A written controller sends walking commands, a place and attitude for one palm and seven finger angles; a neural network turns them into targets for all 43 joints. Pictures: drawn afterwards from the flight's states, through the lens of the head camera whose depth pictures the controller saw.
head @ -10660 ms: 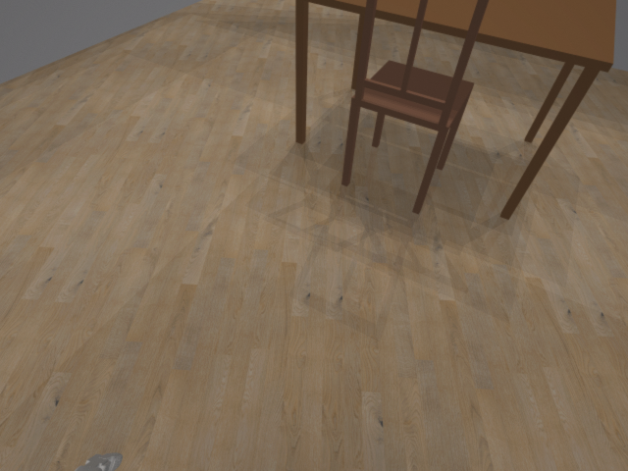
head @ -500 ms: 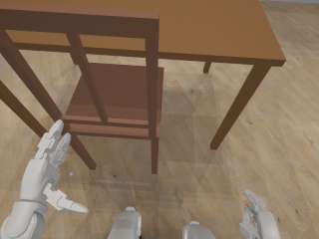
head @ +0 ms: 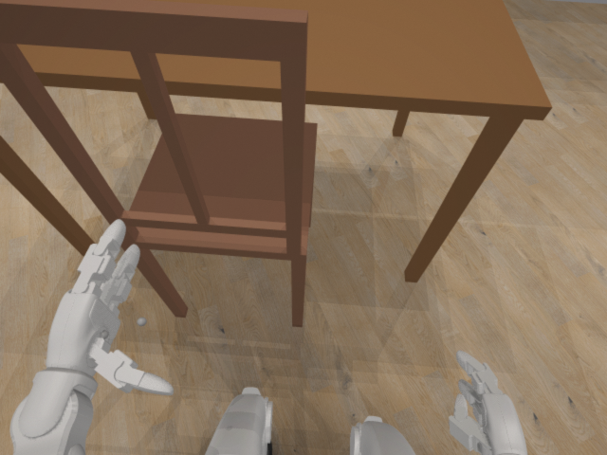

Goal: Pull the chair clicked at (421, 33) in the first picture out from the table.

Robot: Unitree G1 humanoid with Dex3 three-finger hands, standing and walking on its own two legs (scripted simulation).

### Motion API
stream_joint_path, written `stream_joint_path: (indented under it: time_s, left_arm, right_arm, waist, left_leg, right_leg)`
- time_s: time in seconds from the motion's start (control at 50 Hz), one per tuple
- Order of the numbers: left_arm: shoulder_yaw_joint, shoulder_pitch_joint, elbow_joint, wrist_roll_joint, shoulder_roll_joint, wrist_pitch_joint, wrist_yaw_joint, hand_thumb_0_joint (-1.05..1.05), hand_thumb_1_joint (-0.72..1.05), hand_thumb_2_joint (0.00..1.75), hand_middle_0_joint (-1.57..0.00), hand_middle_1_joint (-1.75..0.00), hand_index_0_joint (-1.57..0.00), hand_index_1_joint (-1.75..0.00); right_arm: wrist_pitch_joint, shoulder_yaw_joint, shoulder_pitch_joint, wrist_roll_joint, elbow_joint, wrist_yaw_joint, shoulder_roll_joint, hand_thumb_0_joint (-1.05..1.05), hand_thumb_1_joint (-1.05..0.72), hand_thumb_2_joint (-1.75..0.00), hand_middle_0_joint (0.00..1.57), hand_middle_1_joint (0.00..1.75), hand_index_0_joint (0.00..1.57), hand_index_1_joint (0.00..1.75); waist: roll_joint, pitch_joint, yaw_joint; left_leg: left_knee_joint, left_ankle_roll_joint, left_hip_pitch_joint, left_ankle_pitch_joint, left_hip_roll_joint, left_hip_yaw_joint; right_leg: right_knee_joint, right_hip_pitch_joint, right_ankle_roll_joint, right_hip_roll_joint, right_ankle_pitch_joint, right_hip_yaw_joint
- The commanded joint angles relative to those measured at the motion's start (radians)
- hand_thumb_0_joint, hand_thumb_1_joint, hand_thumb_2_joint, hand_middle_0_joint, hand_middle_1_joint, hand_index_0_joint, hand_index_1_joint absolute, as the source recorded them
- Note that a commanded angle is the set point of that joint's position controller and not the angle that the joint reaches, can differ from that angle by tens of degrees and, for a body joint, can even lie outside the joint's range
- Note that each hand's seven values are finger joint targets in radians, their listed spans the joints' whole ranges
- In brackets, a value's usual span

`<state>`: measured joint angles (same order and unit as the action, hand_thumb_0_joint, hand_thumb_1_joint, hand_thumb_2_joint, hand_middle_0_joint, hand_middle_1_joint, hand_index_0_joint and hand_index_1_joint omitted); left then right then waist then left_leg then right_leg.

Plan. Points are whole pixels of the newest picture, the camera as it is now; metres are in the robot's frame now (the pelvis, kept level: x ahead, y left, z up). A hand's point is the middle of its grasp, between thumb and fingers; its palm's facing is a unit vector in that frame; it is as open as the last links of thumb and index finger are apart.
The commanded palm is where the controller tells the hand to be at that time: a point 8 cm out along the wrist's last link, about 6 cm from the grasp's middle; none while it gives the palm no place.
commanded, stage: aim the fingers beside a spindle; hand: left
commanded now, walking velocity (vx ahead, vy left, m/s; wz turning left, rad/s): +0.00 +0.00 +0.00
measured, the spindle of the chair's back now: (180, 155) +0.51 +0.23 +0.05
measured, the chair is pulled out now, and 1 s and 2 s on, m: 0.00 0.00 0.00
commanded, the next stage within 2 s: push the fingers through the gap in 1.84 s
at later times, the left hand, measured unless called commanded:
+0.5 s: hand (162, 293) +0.30 +0.20 +0.04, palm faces +0.01 -1.00 -0.05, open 16.9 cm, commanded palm +0.28 +0.25 +0.04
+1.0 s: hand (171, 269) +0.34 +0.21 +0.02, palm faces +0.02 -1.00 -0.03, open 17.0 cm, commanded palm +0.32 +0.26 +0.02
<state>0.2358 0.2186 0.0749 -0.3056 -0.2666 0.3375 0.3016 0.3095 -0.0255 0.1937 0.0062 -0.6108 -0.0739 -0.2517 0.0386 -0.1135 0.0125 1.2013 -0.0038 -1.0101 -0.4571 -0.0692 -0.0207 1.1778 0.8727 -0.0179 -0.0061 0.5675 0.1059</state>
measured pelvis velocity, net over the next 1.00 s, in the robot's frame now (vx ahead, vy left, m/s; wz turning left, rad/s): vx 0.00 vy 0.00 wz -0.02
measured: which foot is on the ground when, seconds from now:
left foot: down 0.00-1.00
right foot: down 0.00-1.00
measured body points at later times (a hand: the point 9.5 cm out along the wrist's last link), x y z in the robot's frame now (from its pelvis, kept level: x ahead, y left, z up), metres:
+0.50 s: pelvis +0.00 +0.00 -0.01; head +0.09 +0.01 +0.43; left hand +0.29 +0.26 +0.04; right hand +0.17 -0.24 -0.09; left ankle +0.07 +0.12 -0.64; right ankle +0.01 -0.11 -0.64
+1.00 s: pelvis +0.00 +0.00 -0.02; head +0.10 +0.01 +0.42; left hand +0.33 +0.26 +0.02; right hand +0.16 -0.25 -0.12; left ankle +0.07 +0.12 -0.64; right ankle +0.01 -0.11 -0.64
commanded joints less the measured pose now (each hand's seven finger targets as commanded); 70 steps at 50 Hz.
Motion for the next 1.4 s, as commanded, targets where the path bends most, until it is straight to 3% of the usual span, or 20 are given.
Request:
stream_joint_path:
  time_s: [0.0,0.06,0.1,0.12,0.14,0.24,0.46,0.54,0.62,0.7,0.74,0.82,0.94,1.02,1.12,1.14,1.22,1.32,1.36,1.38]
  left_arm:
    - [0.058,-0.182,-0.2,-0.005,-0.15,0.071,-0.002,0.0,-0.5,0.3,-0.06,-0.08,-0.06,-0.08]
    - [0.029,-0.181,-0.212,0.007,-0.131,0.06,-0.013,0.0,-0.5,0.3,-0.06,-0.08,-0.06,-0.08]
    - [0.028,-0.183,-0.197,0.017,-0.128,0.051,-0.028,0.0,-0.5,0.3,-0.06,-0.08,-0.06,-0.08]
    - [0.065,-0.156,-0.168,0.022,-0.154,0.043,-0.04,0.0,-0.5,0.3,-0.06,-0.08,-0.06,-0.08]
    - [0.05,-0.182,-0.168,0.029,-0.143,0.044,-0.045,0.0,-0.5,0.3,-0.06,-0.08,-0.06,-0.08]
    - [0.059,-0.196,-0.15,0.039,-0.141,0.061,-0.07,0.0,-0.5,0.3,-0.06,-0.08,-0.06,-0.08]
    - [0.065,-0.289,-0.068,0.03,-0.147,0.096,-0.042,0.0,-0.5,0.3,-0.06,-0.08,-0.06,-0.08]
    - [0.057,-0.349,-0.067,0.032,-0.15,0.103,-0.032,0.0,-0.5,0.3,-0.06,-0.08,-0.06,-0.08]
    - [0.107,-0.42,0.01,0.032,-0.2,0.101,-0.027,0.0,-0.5,0.3,-0.06,-0.08,-0.06,-0.08]
    - [0.104,-0.437,0.023,0.028,-0.191,0.108,-0.015,0.0,-0.5,0.3,-0.06,-0.08,-0.06,-0.08]
    - [0.066,-0.45,0.028,0.035,-0.16,0.106,-0.011,0.0,-0.5,0.3,-0.06,-0.08,-0.06,-0.08]
    - [0.104,-0.507,0.111,0.039,-0.198,0.102,-0.013,0.0,-0.5,0.3,-0.06,-0.08,-0.06,-0.08]
    - [0.143,-0.578,0.157,0.044,-0.237,0.118,-0.014,0.0,-0.5,0.3,-0.06,-0.08,-0.06,-0.08]
    - [0.118,-0.674,0.18,0.055,-0.231,0.133,-0.012,0.0,-0.5,0.3,-0.06,-0.08,-0.06,-0.08]
    - [0.11,-0.7,0.233,0.058,-0.22,0.132,-0.011,0.0,-0.5,0.3,-0.06,-0.08,-0.06,-0.08]
    - [0.123,-0.685,0.24,0.06,-0.23,0.131,-0.013,0.0,-0.5,0.3,-0.06,-0.08,-0.06,-0.08]
    - [0.158,-0.773,0.309,0.07,-0.275,0.133,-0.021,0.0,-0.5,0.3,-0.06,-0.08,-0.06,-0.08]
    - [0.171,-0.688,0.247,0.06,-0.283,0.143,-0.009,0.0,-0.5,0.3,-0.06,-0.08,-0.06,-0.08]
    - [0.138,-0.668,0.253,0.049,-0.235,0.134,-0.004,0.0,-0.5,0.3,-0.06,-0.08,-0.06,-0.08]
    - [0.156,-0.65,0.265,0.049,-0.251,0.128,-0.004,0.0,-0.5,0.3,-0.06,-0.08,-0.06,-0.08]
  right_arm:
    - [0.067,0.064,-0.016,0.008,0.136,-0.01,-0.14,0.0,-0.9,-0.9,0.2,0.3,0.2,0.3]
    - [0.066,0.063,-0.012,0.007,0.143,-0.004,-0.141,0.0,-0.9,-0.9,0.2,0.3,0.2,0.3]
    - [0.062,0.066,-0.006,0.005,0.139,-0.001,-0.142,0.0,-0.9,-0.9,0.2,0.3,0.2,0.3]
    - [0.057,0.067,-0.004,0.004,0.138,0.001,-0.146,0.0,-0.9,-0.9,0.2,0.3,0.2,0.3]
    - [0.052,0.067,-0.008,0.003,0.14,0.002,-0.144,0.0,-0.9,-0.9,0.2,0.3,0.2,0.3]
    - [0.04,0.067,-0.009,-0.003,0.143,0.012,-0.142,0.0,-0.9,-0.9,0.2,0.3,0.2,0.3]
    - [0.025,0.071,-0.002,-0.002,0.119,0.015,-0.149,0.0,-0.9,-0.9,0.2,0.3,0.2,0.3]
    - [0.024,0.072,0.0,-0.004,0.111,0.014,-0.15,0.0,-0.9,-0.9,0.2,0.3,0.2,0.3]
    - [0.017,0.069,0.003,-0.003,0.098,0.007,-0.157,0.0,-0.9,-0.9,0.2,0.3,0.2,0.3]
    - [0.014,0.072,0.006,-0.002,0.1,0.011,-0.154,0.0,-0.9,-0.9,0.2,0.3,0.2,0.3]
    - [0.013,0.072,0.011,-0.002,0.101,0.014,-0.153,0.0,-0.9,-0.9,0.2,0.3,0.2,0.3]
    - [0.002,0.072,0.02,-0.002,0.086,0.011,-0.161,0.0,-0.9,-0.9,0.2,0.3,0.2,0.3]
    - [-0.016,0.072,0.024,-0.005,0.081,0.014,-0.162,0.0,-0.9,-0.9,0.2,0.3,0.2,0.3]
    - [-0.018,0.074,0.031,-0.004,0.072,0.013,-0.167,0.0,-0.9,-0.9,0.2,0.3,0.2,0.3]
    - [-0.027,0.079,0.049,-0.005,0.066,0.018,-0.175,0.0,-0.9,-0.9,0.2,0.3,0.2,0.3]
    - [-0.031,0.079,0.048,-0.005,0.067,0.02,-0.173,0.0,-0.9,-0.9,0.2,0.3,0.2,0.3]
    - [-0.045,0.077,0.06,-0.007,0.053,0.018,-0.178,0.0,-0.9,-0.9,0.2,0.3,0.2,0.3]
    - [-0.06,0.079,0.062,-0.007,0.084,0.03,-0.176,0.0,-0.9,-0.9,0.2,0.3,0.2,0.3]
    - [-0.065,0.081,0.063,-0.004,0.078,0.034,-0.17,0.0,-0.9,-0.9,0.2,0.3,0.2,0.3]
    - [-0.068,0.083,0.066,-0.002,0.076,0.033,-0.175,0.0,-0.9,-0.9,0.2,0.3,0.2,0.3]
  waist:
    - [0.032,-0.276,-0.021]
    - [0.061,-0.3,-0.016]
    - [0.047,-0.307,-0.019]
    - [0.026,-0.302,-0.007]
    - [0.022,-0.291,-0.017]
    - [0.032,-0.311,-0.006]
    - [0.006,-0.321,-0.024]
    - [0.031,-0.358,-0.028]
    - [0.0,-0.338,-0.03]
    - [0.031,-0.386,-0.019]
    - [0.035,-0.399,-0.028]
    - [-0.011,-0.356,-0.037]
    - [0.015,-0.397,-0.03]
    - [0.051,-0.407,-0.046]
    - [0.029,-0.434,-0.048]
    - [0.044,-0.437,-0.036]
    - [0.012,-0.425,-0.053]
    - [0.068,-0.522,-0.02]
    - [0.033,-0.481,-0.038]
    - [0.008,-0.472,-0.037]
  left_leg:
    - [-0.161,0.015,0.263,0.095,0.058,-0.033]
    - [-0.178,0.015,0.3,0.118,0.055,-0.043]
    - [-0.177,0.014,0.306,0.122,0.055,-0.045]
    - [-0.183,0.014,0.288,0.12,0.054,-0.049]
    - [-0.184,0.014,0.288,0.116,0.053,-0.047]
    - [-0.177,0.012,0.284,0.128,0.055,-0.039]
    - [-0.135,0.014,0.252,0.146,0.056,-0.03]
    - [-0.118,0.015,0.261,0.161,0.057,-0.029]
    - [-0.101,0.017,0.202,0.119,0.058,-0.025]
    - [-0.1,0.013,0.243,0.163,0.056,-0.024]
    - [-0.096,0.014,0.259,0.186,0.056,-0.028]
    - [-0.083,0.016,0.193,0.134,0.055,-0.025]
    - [-0.072,0.014,0.191,0.139,0.054,-0.023]
    - [-0.063,0.014,0.203,0.12,0.051,-0.028]
    - [-0.056,0.014,0.214,0.136,0.049,-0.038]
    - [-0.057,0.011,0.214,0.138,0.05,-0.037]
    - [-0.038,0.016,0.165,0.12,0.049,-0.034]
    - [-0.046,0.01,0.238,0.207,0.05,-0.032]
    - [-0.047,0.012,0.235,0.205,0.05,-0.03]
    - [-0.047,0.013,0.211,0.193,0.048,-0.029]
  right_leg:
    - [-0.201,-0.032,0.002,0.039,-0.133,-0.089]
    - [-0.184,-0.024,0.0,0.042,-0.164,-0.068]
    - [-0.177,-0.015,0.001,0.042,-0.174,-0.059]
    - [-0.175,-0.02,0.0,0.046,-0.167,-0.054]
    - [-0.175,-0.008,0.001,0.043,-0.168,-0.052]
    - [-0.163,-0.009,-0.002,0.042,-0.179,-0.053]
    - [-0.142,0.012,-0.001,0.043,-0.212,-0.066]
    - [-0.129,0.023,-0.002,0.041,-0.226,-0.071]
    - [-0.131,0.035,-0.001,0.042,-0.183,-0.084]
    - [-0.117,0.025,-0.005,0.04,-0.23,-0.08]
    - [-0.108,0.038,-0.003,0.04,-0.252,-0.074]
    - [-0.113,0.06,-0.001,0.042,-0.205,-0.085]
    - [-0.097,0.068,-0.002,0.04,-0.209,-0.088]
    - [-0.086,0.115,-0.005,0.043,-0.18,-0.086]
    - [-0.072,0.137,-0.006,0.045,-0.19,-0.076]
    - [-0.071,0.131,-0.006,0.043,-0.194,-0.078]
    - [-0.061,0.15,-0.004,0.045,-0.178,-0.081]
    - [-0.048,0.101,-0.008,0.049,-0.254,-0.078]
    - [-0.062,0.103,-0.002,0.049,-0.265,-0.076]
    - [-0.062,0.097,-0.002,0.049,-0.258,-0.075]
